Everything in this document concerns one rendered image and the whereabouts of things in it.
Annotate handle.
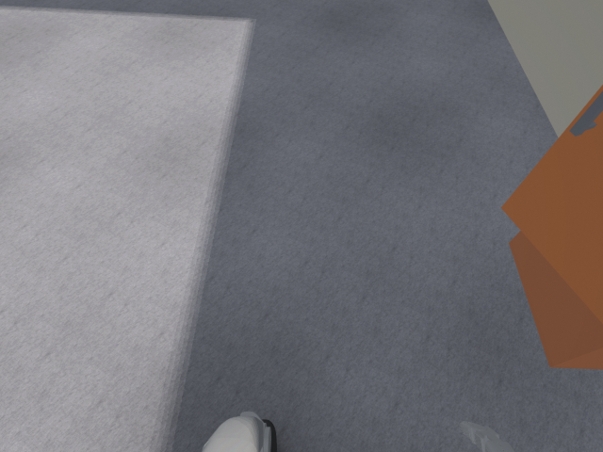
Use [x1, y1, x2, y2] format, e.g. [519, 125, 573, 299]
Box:
[570, 91, 603, 137]

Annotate right robot hand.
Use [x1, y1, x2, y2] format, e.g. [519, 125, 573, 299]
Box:
[460, 421, 515, 452]

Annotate robot left shin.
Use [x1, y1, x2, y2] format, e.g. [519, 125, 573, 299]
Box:
[240, 412, 264, 423]

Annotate left robot thigh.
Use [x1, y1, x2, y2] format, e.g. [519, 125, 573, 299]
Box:
[202, 416, 271, 452]

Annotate cupboard door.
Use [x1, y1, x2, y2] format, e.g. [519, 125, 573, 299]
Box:
[501, 85, 603, 324]

